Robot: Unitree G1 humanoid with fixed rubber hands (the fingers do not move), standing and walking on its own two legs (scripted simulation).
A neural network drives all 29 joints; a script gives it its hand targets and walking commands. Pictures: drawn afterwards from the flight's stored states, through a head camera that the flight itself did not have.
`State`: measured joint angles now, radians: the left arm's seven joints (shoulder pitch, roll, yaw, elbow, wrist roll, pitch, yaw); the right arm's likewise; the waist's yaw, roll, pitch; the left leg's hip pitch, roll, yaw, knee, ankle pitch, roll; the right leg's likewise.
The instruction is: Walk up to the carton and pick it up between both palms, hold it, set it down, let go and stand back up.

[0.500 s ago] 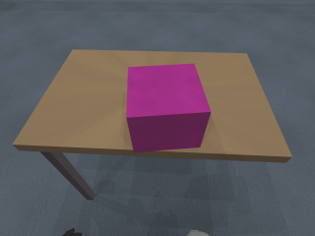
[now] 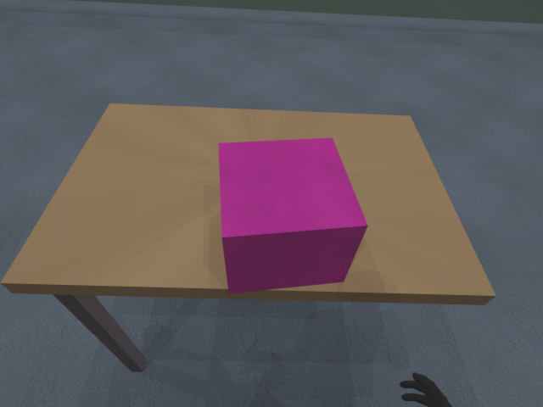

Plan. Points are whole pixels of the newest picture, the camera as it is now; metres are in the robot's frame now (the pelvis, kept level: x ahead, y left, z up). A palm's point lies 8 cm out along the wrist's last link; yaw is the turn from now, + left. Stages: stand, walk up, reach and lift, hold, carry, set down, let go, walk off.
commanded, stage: walk up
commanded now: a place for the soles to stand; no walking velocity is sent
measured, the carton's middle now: (281, 213) +0.44 -0.02 +0.01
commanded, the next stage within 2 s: reach and lift in 1.60 s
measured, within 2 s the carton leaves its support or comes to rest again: neither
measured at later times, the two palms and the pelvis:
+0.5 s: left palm out of the picture +0.10 +0.23 -0.11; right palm out of the picture +0.06 -0.29 -0.11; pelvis -0.01 -0.02 +0.00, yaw -5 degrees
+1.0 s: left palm out of the picture +0.10 +0.21 -0.11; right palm out of the picture +0.00 -0.31 -0.12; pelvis -0.02 -0.04 -0.01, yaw -7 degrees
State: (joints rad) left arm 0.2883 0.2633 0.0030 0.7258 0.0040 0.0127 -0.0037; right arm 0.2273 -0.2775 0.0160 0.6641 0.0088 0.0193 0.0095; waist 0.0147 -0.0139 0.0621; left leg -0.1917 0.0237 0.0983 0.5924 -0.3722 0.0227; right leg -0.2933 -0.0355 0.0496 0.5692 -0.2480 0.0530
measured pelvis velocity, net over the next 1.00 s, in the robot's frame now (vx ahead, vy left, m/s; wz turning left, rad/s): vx -0.02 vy -0.04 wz -0.13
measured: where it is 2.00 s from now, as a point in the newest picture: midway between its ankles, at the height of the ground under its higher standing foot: outside the picture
